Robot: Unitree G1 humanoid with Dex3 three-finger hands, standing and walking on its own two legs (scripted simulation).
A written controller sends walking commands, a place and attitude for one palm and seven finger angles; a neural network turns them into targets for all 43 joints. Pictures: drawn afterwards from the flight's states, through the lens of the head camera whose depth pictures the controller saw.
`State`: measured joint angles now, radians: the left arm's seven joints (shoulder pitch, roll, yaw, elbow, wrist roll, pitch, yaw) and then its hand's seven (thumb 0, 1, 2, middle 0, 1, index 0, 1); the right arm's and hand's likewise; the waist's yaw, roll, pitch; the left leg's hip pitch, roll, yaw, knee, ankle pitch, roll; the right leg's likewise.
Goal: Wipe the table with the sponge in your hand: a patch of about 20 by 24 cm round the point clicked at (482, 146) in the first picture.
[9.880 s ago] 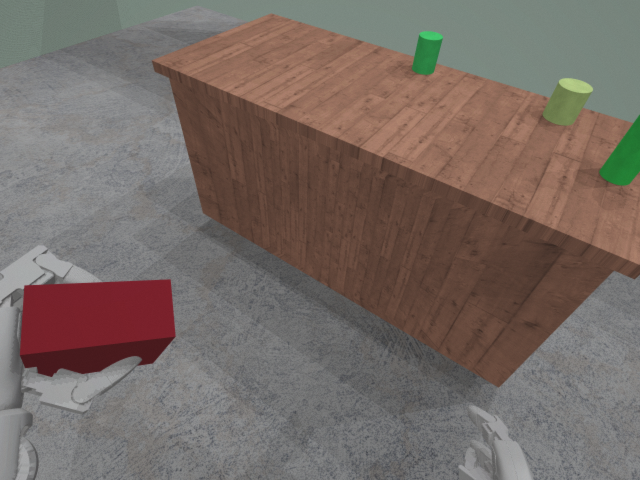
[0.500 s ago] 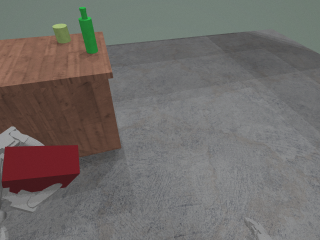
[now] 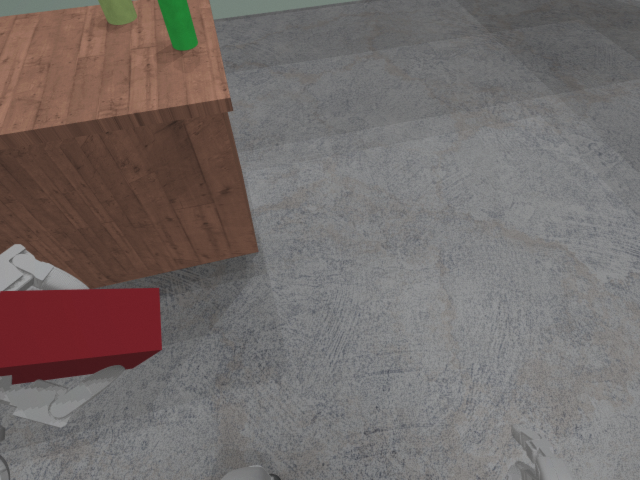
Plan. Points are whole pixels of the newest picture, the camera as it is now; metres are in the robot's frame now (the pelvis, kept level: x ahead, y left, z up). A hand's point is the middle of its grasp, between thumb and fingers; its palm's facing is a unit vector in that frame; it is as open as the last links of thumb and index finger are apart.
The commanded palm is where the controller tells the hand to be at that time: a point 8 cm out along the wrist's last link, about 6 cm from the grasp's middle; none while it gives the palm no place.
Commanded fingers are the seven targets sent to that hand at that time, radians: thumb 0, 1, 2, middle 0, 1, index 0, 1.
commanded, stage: take the last steps up to it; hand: left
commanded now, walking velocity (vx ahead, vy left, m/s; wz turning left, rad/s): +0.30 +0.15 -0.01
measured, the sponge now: (100, 335) +0.22 +0.21 +0.14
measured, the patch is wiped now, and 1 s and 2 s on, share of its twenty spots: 0.00 0.00 0.00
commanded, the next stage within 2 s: come to a stop and stand still in 1.84 s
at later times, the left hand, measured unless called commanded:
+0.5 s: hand (75, 232) +0.32 +0.28 +0.15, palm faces +0.39 -0.77 -0.50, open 9.9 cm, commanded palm +0.27 +0.31 +0.17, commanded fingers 0.00 0.10 1.30 -1.20 -1.60 -1.20 -1.60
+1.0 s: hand (51, 132) +0.45 +0.36 +0.17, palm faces +0.33 -0.83 -0.44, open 9.9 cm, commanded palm +0.39 +0.40 +0.17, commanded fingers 0.00 0.10 1.30 -1.20 -1.60 -1.20 -1.60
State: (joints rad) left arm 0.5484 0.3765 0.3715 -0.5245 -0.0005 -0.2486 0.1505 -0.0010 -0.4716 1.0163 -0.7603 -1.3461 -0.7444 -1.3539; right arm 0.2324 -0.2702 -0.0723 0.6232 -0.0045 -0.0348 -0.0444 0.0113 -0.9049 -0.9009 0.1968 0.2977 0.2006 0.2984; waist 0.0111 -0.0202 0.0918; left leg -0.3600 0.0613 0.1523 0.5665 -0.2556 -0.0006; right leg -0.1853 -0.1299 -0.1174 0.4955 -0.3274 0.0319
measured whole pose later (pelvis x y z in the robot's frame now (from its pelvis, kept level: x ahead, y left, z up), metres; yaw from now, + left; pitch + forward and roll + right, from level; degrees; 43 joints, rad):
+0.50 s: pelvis +0.11 +0.03 -0.01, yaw -1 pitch +0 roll +2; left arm 0.46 0.34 0.37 -0.40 -0.01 -0.23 0.12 0.00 -0.47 1.01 -0.76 -1.35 -0.74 -1.35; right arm 0.16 -0.20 -0.01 0.68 0.00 -0.02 -0.02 0.01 -0.90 -0.90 0.20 0.30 0.21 0.30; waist 0.02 0.05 0.08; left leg -0.49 0.03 0.06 1.23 -0.39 -0.02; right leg -0.30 -0.09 -0.19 0.60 -0.31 -0.04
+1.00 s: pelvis +0.22 +0.13 -0.01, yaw -3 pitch +2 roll +0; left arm 0.48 0.38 0.39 -0.56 -0.01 -0.24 0.14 0.00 -0.47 1.01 -0.76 -1.35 -0.75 -1.35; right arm 0.20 -0.11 0.01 0.61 0.01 -0.10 -0.02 0.01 -0.90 -0.90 0.20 0.30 0.20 0.30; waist -0.01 -0.02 0.06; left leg -0.29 0.05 0.18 0.53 -0.26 0.04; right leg -0.49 -0.09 -0.14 0.98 -0.44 0.04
